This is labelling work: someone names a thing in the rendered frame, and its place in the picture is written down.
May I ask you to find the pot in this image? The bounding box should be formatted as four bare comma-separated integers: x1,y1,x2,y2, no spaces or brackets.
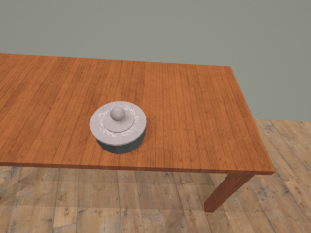
96,129,146,154

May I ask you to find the lid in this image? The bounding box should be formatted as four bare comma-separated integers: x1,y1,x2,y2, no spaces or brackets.
89,101,147,146

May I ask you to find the table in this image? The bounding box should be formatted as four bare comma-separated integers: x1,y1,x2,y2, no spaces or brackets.
0,53,276,213

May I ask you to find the knob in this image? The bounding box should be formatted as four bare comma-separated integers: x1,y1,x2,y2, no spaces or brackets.
110,106,125,121

